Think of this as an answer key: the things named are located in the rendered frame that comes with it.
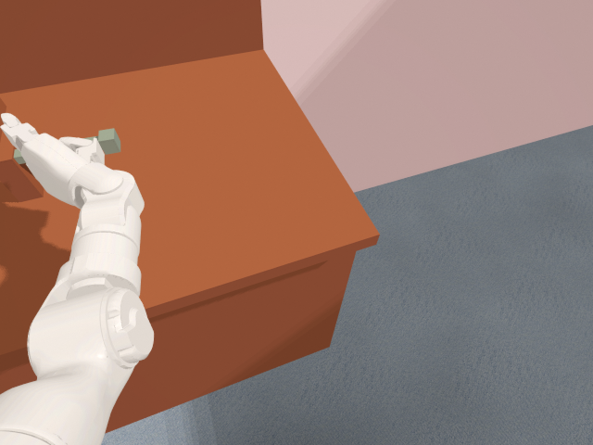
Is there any robot left hand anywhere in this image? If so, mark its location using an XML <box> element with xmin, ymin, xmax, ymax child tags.
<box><xmin>0</xmin><ymin>113</ymin><xmax>105</xmax><ymax>206</ymax></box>

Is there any robot left upper arm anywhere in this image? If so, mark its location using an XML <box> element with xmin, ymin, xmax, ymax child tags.
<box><xmin>0</xmin><ymin>287</ymin><xmax>154</xmax><ymax>445</ymax></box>

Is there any counter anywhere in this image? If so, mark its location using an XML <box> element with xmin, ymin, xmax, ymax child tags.
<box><xmin>0</xmin><ymin>0</ymin><xmax>380</xmax><ymax>434</ymax></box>

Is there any tap lever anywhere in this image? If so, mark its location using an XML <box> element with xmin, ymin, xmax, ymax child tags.
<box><xmin>14</xmin><ymin>128</ymin><xmax>120</xmax><ymax>164</ymax></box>

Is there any left robot forearm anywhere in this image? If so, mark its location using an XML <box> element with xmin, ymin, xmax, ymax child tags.
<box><xmin>27</xmin><ymin>162</ymin><xmax>145</xmax><ymax>376</ymax></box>

